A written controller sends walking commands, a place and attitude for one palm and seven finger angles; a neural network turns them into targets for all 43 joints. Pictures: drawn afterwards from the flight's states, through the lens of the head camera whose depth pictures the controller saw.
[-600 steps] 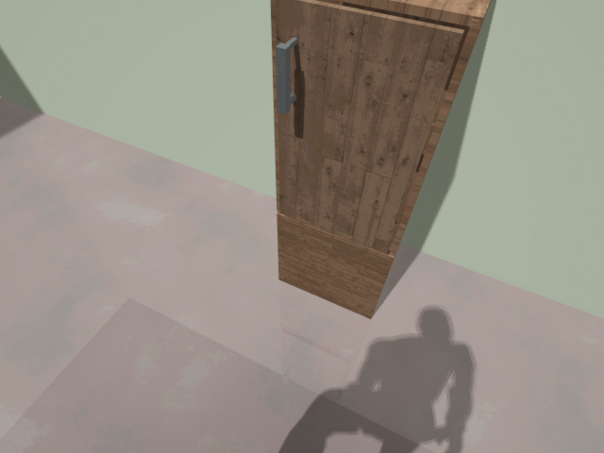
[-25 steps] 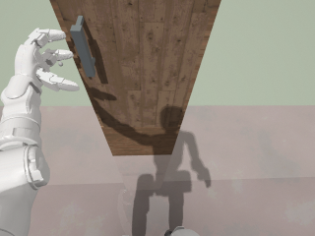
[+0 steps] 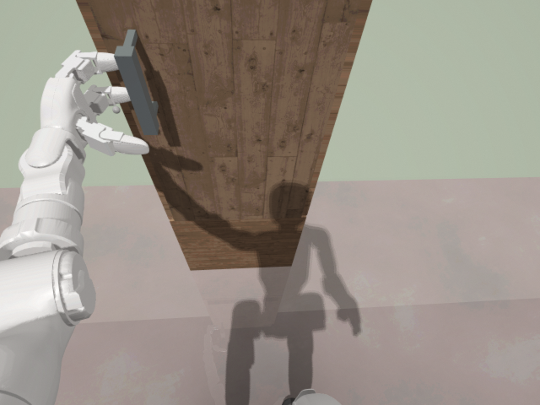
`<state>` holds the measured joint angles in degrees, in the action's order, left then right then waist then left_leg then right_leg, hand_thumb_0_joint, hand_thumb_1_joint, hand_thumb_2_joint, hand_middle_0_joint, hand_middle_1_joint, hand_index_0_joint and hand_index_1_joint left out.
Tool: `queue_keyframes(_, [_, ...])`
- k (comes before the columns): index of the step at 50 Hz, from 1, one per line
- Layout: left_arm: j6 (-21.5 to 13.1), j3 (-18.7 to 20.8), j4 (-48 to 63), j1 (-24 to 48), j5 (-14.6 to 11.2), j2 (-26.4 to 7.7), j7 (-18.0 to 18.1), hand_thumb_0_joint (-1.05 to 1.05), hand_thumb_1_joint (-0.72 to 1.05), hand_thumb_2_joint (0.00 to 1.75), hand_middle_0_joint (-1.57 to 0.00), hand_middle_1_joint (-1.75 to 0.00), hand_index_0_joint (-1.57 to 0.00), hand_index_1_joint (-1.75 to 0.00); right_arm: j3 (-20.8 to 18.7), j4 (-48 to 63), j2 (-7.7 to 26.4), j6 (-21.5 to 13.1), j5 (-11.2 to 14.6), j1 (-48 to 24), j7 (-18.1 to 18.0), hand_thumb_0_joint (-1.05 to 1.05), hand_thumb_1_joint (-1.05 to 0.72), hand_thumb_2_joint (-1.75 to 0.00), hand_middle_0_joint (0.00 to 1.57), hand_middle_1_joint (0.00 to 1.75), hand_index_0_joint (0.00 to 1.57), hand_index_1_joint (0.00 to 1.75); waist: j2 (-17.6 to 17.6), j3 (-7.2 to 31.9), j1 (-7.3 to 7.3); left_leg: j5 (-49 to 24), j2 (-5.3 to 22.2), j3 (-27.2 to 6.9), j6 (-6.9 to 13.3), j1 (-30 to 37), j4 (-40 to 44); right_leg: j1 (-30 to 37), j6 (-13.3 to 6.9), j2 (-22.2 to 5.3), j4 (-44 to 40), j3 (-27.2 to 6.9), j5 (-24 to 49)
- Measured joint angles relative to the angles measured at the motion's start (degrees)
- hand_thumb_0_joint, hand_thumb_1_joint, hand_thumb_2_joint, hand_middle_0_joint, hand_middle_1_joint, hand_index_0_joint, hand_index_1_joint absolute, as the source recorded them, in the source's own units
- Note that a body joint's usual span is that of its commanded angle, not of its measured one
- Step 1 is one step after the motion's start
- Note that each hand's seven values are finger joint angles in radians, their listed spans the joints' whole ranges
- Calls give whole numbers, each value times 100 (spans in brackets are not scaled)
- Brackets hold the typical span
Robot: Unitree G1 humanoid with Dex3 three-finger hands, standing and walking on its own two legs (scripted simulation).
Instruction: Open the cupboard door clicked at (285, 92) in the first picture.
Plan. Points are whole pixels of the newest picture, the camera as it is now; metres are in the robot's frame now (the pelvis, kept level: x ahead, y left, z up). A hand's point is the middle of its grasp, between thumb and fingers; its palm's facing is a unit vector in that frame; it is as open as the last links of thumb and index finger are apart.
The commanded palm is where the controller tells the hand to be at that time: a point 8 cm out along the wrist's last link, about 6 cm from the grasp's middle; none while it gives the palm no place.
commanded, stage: slide the fingers in behind the handle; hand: left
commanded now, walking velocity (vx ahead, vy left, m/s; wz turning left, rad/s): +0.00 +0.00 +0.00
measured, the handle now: (141, 85) +0.55 +0.15 +0.14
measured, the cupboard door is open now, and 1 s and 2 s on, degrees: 0 1 2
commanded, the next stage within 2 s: close the thumb around the handle in 1.24 s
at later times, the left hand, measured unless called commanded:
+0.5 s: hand (144, 115) +0.49 +0.14 +0.14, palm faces -0.04 -1.00 -0.01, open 14.0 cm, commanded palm +0.46 +0.20 +0.14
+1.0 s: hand (154, 113) +0.49 +0.13 +0.14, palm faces -0.01 -1.00 -0.01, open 14.1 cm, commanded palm +0.46 +0.17 +0.14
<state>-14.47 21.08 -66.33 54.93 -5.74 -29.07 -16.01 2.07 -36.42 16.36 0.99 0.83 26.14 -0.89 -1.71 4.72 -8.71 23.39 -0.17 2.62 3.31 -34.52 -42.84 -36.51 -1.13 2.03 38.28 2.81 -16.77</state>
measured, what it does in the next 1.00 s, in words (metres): stands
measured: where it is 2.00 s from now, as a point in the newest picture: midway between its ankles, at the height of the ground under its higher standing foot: outside the picture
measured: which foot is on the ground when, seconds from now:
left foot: down 0.00-1.00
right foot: down 0.00-1.00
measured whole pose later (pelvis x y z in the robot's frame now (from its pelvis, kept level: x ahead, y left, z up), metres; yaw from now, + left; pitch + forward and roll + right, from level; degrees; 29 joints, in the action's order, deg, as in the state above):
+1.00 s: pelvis -0.01 -0.02 +0.00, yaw +1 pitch +13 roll -1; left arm -16.1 17.2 -67.6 56.2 -6.4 -23.5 -10.0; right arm 1.8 -38.1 16.3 -1.7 1.2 24.5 -0.6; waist -1.9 3.9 -7.7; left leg 21.8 0.0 2.1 2.0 -33.1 -41.9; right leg -35.8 -2.7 2.2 38.9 3.3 -16.2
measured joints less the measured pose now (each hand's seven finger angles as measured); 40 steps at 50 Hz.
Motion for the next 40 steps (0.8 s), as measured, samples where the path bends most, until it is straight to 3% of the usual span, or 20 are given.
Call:
queue_keyframes(20, [-81, -255, 39, -42, -74, 400, 207, -1, -50, 30, -30, -120, -30, -120, 17, 16, -37, -122, 35, -277, 14, 0, -91, -90, 20, 30, 20, 30, -13, -15, 137, -53, -2, -44, -65, 145, 33, 113, -76, -4, 63, 43, -17])
queue_keyframes(30, [-128, -272, -18, 79, -25, 576, 447, -1, -50, 30, -30, -120, -30, -120, 1, -59, -18, -198, 19, -271, 16, 0, -91, -90, 20, 30, 20, 30, -10, -61, 91, -106, 7, -33, -102, 137, 55, 73, -118, 4, 96, 34, 11])
queue_keyframes(40, [-133, -280, -93, 92, -20, 509, 574, -1, -50, 30, -30, -120, -27, -120, 0, -82, -28, -206, 39, -165, 33, 0, -91, -90, 20, 30, 20, 30, -31, -82, 73, -141, 33, -17, -130, 157, 85, 74, -152, 32, 87, 19, 42])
